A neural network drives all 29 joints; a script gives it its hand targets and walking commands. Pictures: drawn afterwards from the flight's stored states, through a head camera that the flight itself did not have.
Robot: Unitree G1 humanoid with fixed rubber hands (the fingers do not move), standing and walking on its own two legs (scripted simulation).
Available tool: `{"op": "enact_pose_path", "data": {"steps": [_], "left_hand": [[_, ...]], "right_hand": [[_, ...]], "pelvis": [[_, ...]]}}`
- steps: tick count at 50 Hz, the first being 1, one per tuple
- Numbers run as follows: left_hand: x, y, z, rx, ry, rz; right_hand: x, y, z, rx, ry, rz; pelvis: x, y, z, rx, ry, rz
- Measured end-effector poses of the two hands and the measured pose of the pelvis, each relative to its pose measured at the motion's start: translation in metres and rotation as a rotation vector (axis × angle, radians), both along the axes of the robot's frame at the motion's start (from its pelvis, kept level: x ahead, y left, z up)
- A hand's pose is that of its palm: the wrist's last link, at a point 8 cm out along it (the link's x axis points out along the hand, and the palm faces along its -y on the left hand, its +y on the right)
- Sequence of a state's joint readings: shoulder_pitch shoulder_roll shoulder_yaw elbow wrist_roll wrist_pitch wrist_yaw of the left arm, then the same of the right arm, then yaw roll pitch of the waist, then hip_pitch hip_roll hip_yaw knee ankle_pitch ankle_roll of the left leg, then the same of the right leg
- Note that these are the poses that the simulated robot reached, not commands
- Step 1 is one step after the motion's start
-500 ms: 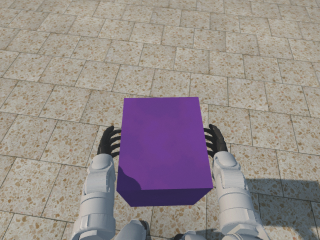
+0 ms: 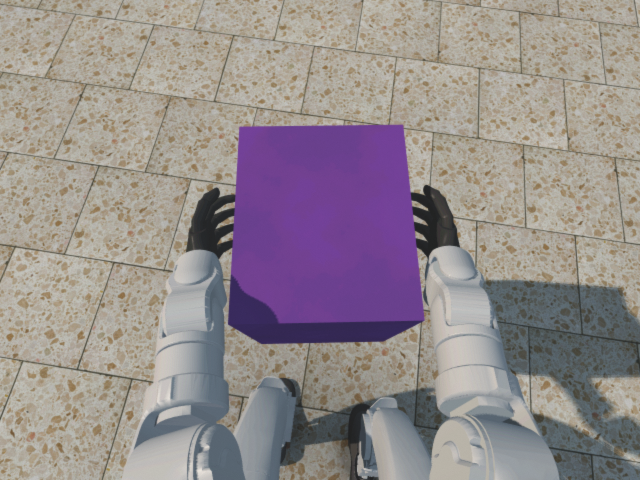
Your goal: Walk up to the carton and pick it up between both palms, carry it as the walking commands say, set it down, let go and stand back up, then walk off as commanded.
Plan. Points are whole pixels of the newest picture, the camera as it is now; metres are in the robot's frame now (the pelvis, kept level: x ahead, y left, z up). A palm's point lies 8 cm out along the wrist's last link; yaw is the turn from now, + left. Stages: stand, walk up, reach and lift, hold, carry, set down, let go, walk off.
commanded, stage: set down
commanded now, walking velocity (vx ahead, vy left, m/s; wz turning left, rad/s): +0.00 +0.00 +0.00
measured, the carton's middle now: (322, 250) +0.42 +0.05 -0.14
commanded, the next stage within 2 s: none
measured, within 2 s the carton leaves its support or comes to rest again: neither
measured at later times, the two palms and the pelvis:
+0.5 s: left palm (221, 248) +0.41 +0.20 -0.14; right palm (420, 241) +0.45 -0.10 -0.14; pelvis -0.01 +0.00 -0.08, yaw -1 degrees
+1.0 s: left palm (231, 248) +0.43 +0.20 -0.23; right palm (402, 242) +0.48 -0.09 -0.23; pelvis -0.03 +0.00 -0.15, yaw -1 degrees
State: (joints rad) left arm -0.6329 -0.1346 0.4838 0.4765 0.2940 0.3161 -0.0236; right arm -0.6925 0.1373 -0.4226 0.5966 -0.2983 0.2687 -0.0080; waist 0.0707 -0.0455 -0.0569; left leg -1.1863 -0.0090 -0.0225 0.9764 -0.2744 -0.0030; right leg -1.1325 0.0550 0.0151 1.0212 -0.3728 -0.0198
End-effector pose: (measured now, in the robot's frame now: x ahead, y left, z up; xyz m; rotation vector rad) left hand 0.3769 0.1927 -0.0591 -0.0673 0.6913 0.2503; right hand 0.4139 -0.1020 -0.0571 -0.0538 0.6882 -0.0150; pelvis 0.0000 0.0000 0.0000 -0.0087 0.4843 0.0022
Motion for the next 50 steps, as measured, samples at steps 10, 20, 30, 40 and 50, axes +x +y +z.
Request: {"op": "enact_pose_path", "data": {"steps": [10,20,30,40,50], "left_hand": [[0.014,0.001,-0.034,-0.008,-0.002,0.013],[0.026,0.002,-0.067,-0.009,-0.001,0.019],[0.037,0.005,-0.101,-0.005,0.003,0.024],[0.047,0.007,-0.135,0.002,0.009,0.023],[0.058,0.011,-0.170,0.006,0.012,0.021]], "right_hand": [[0.015,0.002,-0.034,0.012,0.000,-0.004],[0.030,0.003,-0.066,0.016,0.001,-0.002],[0.042,0.006,-0.100,0.018,0.005,0.001],[0.053,0.009,-0.136,0.019,0.011,0.002],[0.064,0.012,-0.170,0.016,0.013,0.004]], "pelvis": [[-0.006,0.004,-0.031,-0.003,0.084,-0.006],[-0.010,0.003,-0.062,-0.005,0.150,-0.012],[-0.015,0.001,-0.091,-0.004,0.202,-0.013],[-0.021,-0.001,-0.119,-0.002,0.244,-0.016],[-0.027,-0.002,-0.146,-0.002,0.276,-0.019]]}}
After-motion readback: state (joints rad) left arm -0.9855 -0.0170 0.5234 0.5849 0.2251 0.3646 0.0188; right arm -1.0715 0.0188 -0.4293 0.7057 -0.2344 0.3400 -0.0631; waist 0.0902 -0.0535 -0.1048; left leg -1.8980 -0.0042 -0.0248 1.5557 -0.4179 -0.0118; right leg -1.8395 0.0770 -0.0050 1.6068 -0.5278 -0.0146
